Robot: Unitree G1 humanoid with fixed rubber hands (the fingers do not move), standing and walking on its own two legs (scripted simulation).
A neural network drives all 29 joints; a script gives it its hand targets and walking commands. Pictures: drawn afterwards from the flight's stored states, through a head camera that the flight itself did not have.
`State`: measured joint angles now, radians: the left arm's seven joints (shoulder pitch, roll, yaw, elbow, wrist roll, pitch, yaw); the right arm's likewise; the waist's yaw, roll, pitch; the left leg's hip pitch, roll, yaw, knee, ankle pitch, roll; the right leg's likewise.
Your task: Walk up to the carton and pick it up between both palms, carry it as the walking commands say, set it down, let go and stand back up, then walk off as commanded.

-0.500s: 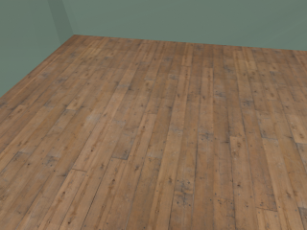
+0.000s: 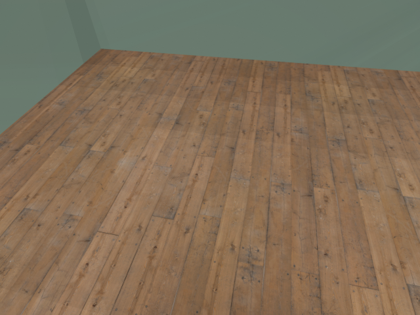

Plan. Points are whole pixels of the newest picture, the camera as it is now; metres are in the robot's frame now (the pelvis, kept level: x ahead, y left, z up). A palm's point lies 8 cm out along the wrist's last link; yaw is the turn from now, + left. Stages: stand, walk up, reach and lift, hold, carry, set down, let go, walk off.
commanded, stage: stand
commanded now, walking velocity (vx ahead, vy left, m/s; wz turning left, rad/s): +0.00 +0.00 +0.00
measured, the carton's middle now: out of the picture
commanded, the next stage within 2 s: walk off in 0.10 s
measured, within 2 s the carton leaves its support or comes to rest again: neither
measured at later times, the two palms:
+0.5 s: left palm out of the picture +0.02 +0.23 -0.14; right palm out of the picture +0.05 -0.28 -0.12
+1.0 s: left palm out of the picture +0.03 +0.09 -0.14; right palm out of the picture -0.01 -0.42 -0.14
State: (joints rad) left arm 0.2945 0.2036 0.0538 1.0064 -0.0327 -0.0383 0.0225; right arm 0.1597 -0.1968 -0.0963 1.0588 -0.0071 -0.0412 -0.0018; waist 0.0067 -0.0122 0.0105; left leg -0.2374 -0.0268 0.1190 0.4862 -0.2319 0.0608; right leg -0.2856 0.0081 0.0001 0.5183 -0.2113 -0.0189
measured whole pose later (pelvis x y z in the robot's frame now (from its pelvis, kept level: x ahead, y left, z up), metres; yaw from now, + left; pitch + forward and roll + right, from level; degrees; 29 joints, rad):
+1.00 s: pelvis -0.03 -0.15 -0.01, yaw -13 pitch +0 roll +0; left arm 0.29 0.19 0.05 1.01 -0.03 0.04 0.01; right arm 0.12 -0.22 -0.10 1.05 -0.01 0.06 -0.02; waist 0.02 0.01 0.03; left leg -0.39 0.03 0.08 0.93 -0.48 -0.07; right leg -0.33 0.05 0.01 0.56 -0.24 -0.04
